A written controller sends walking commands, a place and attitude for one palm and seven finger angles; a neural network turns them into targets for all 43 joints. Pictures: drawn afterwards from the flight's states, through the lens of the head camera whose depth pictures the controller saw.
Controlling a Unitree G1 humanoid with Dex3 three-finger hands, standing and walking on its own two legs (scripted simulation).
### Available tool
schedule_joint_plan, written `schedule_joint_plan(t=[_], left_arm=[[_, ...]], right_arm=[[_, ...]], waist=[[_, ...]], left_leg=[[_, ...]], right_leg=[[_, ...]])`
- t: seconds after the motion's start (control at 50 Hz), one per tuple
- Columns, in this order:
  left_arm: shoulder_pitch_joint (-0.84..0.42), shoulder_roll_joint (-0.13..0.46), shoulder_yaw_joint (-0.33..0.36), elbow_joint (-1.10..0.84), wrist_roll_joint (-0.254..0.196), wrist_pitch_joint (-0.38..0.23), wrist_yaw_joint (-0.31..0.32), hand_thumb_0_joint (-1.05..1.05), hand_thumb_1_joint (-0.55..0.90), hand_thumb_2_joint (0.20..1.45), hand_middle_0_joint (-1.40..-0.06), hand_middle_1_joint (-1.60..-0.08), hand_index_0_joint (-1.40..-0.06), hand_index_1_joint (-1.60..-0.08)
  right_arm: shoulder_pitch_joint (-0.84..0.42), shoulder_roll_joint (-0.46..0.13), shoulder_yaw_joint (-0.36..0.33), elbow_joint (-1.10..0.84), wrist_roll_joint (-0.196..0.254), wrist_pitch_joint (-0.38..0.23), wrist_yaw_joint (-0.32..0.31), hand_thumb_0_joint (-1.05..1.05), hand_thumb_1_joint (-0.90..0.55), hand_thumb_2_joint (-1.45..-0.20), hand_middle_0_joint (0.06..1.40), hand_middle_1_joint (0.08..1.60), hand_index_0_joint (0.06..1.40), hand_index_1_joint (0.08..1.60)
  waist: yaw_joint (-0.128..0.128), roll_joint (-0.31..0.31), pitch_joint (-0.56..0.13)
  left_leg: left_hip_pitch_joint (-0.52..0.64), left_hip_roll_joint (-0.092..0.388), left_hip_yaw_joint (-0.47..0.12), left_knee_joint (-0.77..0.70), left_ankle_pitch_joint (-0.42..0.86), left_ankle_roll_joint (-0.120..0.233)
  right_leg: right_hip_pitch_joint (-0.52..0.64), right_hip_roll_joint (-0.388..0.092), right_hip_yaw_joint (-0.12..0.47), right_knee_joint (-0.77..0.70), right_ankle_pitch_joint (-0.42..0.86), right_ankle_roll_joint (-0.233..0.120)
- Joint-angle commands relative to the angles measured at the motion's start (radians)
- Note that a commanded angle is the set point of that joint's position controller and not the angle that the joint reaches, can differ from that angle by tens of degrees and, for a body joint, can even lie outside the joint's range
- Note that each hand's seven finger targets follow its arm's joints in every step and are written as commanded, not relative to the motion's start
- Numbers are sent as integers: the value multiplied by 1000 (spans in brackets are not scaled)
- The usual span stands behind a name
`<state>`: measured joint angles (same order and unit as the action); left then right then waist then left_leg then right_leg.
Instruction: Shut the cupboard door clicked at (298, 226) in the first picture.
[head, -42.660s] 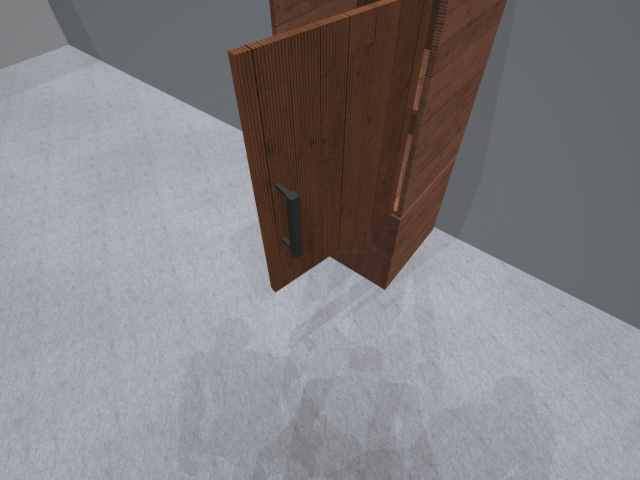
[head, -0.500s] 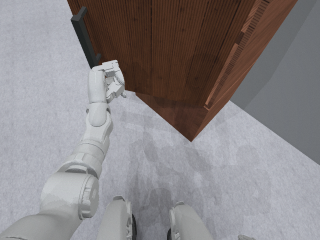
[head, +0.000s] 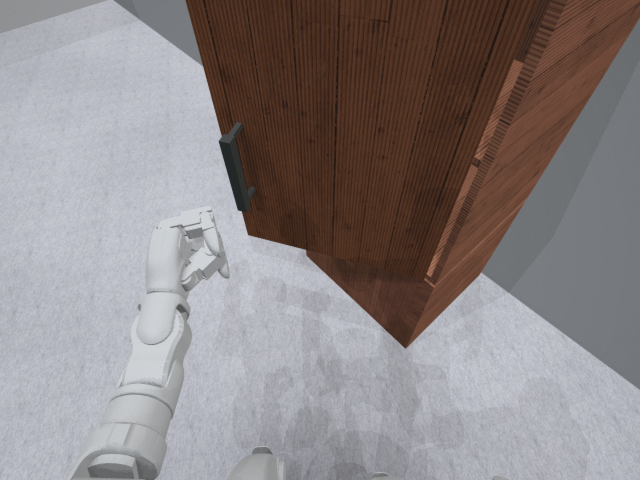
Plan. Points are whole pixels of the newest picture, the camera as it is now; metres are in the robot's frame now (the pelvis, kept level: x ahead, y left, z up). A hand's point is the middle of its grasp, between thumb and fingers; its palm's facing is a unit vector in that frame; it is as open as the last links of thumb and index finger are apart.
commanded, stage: draw the hand back to the body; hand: left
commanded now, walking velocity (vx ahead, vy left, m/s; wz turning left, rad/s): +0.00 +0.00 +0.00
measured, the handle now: (240, 169) +0.64 +0.15 -0.03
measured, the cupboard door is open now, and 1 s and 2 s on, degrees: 31 31 31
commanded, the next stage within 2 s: step back with the hand held close in 1.14 s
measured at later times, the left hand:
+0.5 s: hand (69, 302) +0.27 +0.23 +0.16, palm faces +0.27 -0.91 -0.30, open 4.2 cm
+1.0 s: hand out of the picture +0.21 +0.28 +0.21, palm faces +0.47 -0.78 -0.41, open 7.3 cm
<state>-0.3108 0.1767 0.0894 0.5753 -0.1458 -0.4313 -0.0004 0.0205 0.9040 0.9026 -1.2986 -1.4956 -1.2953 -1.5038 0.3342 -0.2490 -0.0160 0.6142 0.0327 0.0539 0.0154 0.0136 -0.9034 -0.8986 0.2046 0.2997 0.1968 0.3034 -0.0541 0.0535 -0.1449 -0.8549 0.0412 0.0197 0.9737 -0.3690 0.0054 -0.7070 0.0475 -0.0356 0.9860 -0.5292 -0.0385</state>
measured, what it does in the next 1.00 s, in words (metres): rises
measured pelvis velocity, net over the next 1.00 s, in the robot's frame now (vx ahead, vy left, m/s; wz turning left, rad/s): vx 0.03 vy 0.00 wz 0.02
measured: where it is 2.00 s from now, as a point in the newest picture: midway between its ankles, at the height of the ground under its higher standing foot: outside the picture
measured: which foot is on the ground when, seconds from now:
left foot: down 0.00-1.00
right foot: down 0.00-1.00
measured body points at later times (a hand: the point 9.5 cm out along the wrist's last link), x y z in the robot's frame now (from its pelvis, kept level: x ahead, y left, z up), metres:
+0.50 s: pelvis +0.03 +0.01 +0.06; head +0.01 -0.02 +0.51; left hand +0.25 +0.27 +0.18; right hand +0.24 -0.19 -0.01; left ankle +0.06 +0.12 -0.68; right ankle -0.03 -0.10 -0.68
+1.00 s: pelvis +0.03 +0.00 +0.06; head +0.01 -0.03 +0.51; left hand +0.18 +0.31 +0.24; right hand +0.23 -0.22 -0.03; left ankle +0.06 +0.12 -0.68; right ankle -0.03 -0.10 -0.68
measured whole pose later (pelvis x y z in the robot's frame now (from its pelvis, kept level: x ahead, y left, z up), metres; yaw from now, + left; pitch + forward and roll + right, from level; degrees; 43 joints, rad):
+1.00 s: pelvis +0.03 +0.00 +0.06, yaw +1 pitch -3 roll +1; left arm 0.45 0.34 0.33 -0.32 -0.08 -0.07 0.10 0.02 0.90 0.90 -0.23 -0.33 -0.23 -0.34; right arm 0.20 -0.25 0.01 0.63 0.03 -0.06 -0.07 0.02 -0.90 -0.90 0.20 0.30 0.20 0.30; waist 0.07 0.08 -0.02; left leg -0.19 -0.01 0.03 0.43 -0.19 0.01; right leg -0.04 0.01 -0.03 0.42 -0.33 -0.02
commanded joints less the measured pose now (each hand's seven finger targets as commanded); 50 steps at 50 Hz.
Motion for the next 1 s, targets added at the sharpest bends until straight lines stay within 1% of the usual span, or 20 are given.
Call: schedule_joint_plan(t=[0.0,0.02,0.04,0.06,0.08,0.12,0.18,0.24,0.26,0.36,0.5,0.52,0.54,0.58,0.64,0.74,0.76,0.82,0.9,0.98], left_arm=[[-144,110,14,-328,-38,-15,-46,0,900,900,-1217,-1410,-1217,-1410],[-94,125,27,-355,-49,-2,-54,0,900,900,-1190,-1380,-1190,-1380],[-68,149,53,-386,-61,9,-58,0,900,900,-1163,-1350,-1163,-1350],[-14,195,-14,-417,49,74,-12,0,900,900,-1135,-1320,-1135,-1320],[-14,181,-15,-484,48,115,14,0,900,900,-1107,-1290,-1107,-1290],[16,226,14,-560,60,169,50,0,900,900,-1053,-1230,-1053,-1230],[56,224,16,-604,68,228,77,0,900,900,-970,-1140,-970,-1140],[114,230,27,-681,72,264,91,0,900,900,-887,-1050,-887,-1050],[153,227,33,-690,71,278,94,0,900,900,-860,-1020,-860,-1020],[306,227,58,-815,70,317,92,0,900,900,-723,-870,-723,-870],[440,301,189,-989,75,328,102,0,900,900,-530,-660,-530,-660],[476,334,224,-1000,76,329,105,0,900,900,-502,-630,-502,-630],[488,322,223,-1030,72,326,105,0,900,900,-475,-600,-475,-600],[527,344,266,-1064,71,322,111,0,900,900,-420,-540,-420,-540],[608,366,315,-1125,69,310,115,0,900,900,-337,-450,-337,-450],[704,412,418,-1156,57,296,118,0,900,900,-200,-300,-200,-300],[707,364,378,-1111,59,297,113,0,900,900,-200,-300,-200,-300],[702,335,347,-1047,59,306,108,0,900,900,-200,-300,-200,-300],[643,367,355,-1108,68,293,116,0,900,900,-200,-300,-200,-300],[640,399,381,-1165,70,282,124,0,900,900,-200,-300,-200,-300]], right_arm=[[-59,-113,-33,-161,12,-59,-19,0,-900,-900,200,300,200,300],[-67,-115,-30,-173,15,-63,-21,0,-900,-900,200,300,200,300],[-85,-113,-26,-178,16,-66,-24,0,-900,-900,200,300,200,300],[-126,-84,-23,-204,22,-15,-47,0,-900,-900,200,300,200,300],[-141,-79,-19,-231,26,3,-64,0,-900,-900,200,300,200,300],[-176,-82,-11,-238,24,15,-91,0,-900,-900,200,300,200,300],[-225,-77,8,-238,25,14,-114,0,-900,-900,200,300,200,300],[-250,-72,20,-233,22,-9,-123,0,-900,-900,200,300,200,300],[-251,-71,23,-233,19,-16,-122,0,-900,-900,200,300,200,300],[-274,-69,36,-228,10,-51,-108,0,-900,-900,200,300,200,300],[-288,-66,37,-213,-4,-90,-94,0,-900,-900,200,300,200,300],[-289,-71,34,-209,-8,-96,-93,0,-900,-900,200,300,200,300],[-294,-64,36,-209,-6,-102,-91,0,-900,-900,200,300,200,300],[-293,-65,31,-204,-9,-114,-90,0,-900,-900,200,300,200,300],[-293,-65,24,-196,-9,-135,-86,0,-900,-900,200,300,200,300],[-293,-68,11,-182,-7,-156,-86,0,-900,-900,200,300,200,300],[-288,-69,11,-171,-8,-157,-87,0,-900,-900,200,300,200,300],[-276,-86,0,-165,-8,-159,-89,0,-900,-900,200,300,200,300],[-280,-84,-3,-169,-10,-166,-98,0,-900,-900,200,300,200,300],[-291,-73,4,-163,-12,-184,-102,0,-900,-900,200,300,200,300]], waist=[[19,-14,-251],[27,-4,-237],[33,-36,-228],[47,-44,-247],[34,-53,-204],[38,-62,-174],[42,-72,-92],[51,-16,-68],[56,-46,-61],[71,-12,3],[96,16,-2],[103,10,8],[102,22,16],[107,-9,8],[114,22,16],[123,-11,64],[112,-19,93],[107,-78,125],[113,-49,60],[122,13,51]], left_leg=[[408,-34,-14,-152,156,32],[417,-38,-14,-162,168,35],[418,-36,-14,-176,170,35],[480,-40,-6,-242,162,29],[497,-38,-4,-274,163,33],[541,-39,2,-308,175,40],[614,-33,-4,-382,173,41],[705,-31,-8,-440,212,39],[724,-28,-11,-457,228,38],[790,-23,-15,-531,274,30],[838,-21,-14,-572,354,24],[833,-21,-13,-573,358,25],[835,-21,-12,-577,357,25],[835,-21,-12,-576,359,26],[834,-22,-5,-567,385,27],[808,-22,3,-561,367,31],[804,-21,5,-566,346,31],[794,-19,1,-572,319,38],[817,-27,2,-569,317,44],[824,-32,6,-561,342,40]], right_leg=[[89,-3,24,-229,361,33],[112,-2,25,-238,378,33],[136,-6,27,-249,389,36],[204,-40,87,-320,418,38],[226,-41,75,-351,413,39],[281,-46,76,-401,434,42],[306,-45,57,-466,405,40],[355,-42,42,-517,408,29],[373,-40,32,-528,420,28],[435,-39,18,-596,439,24],[513,-41,8,-630,488,23],[520,-43,11,-641,491,24],[520,-45,11,-642,487,25],[527,-44,7,-643,489,27],[534,-50,9,-643,515,29],[521,-55,11,-659,509,35],[500,-54,8,-659,484,38],[482,-55,10,-669,456,43],[505,-59,18,-656,449,42],[519,-63,22,-658,481,38]])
